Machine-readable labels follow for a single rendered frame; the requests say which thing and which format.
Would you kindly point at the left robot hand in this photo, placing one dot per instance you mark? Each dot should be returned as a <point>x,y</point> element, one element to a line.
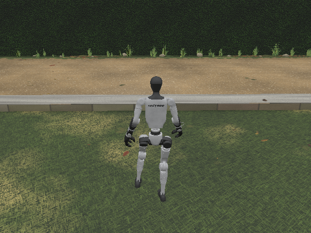
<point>127,139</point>

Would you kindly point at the robot left forearm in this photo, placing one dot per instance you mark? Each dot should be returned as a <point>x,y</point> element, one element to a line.
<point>131,128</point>

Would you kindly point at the right robot hand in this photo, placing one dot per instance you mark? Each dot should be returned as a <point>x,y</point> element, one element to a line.
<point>178,135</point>

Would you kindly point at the robot left upper arm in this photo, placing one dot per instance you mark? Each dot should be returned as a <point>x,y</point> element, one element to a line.
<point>137,111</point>

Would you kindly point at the robot head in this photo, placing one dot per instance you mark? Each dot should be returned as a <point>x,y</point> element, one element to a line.
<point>156,83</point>

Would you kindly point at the robot right forearm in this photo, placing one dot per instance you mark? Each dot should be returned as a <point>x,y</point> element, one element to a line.
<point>178,125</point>

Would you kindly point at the robot right upper arm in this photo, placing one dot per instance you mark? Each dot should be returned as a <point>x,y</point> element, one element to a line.
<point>173,110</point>

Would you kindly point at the left robot thigh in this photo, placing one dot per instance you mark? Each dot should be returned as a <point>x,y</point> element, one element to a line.
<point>143,143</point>

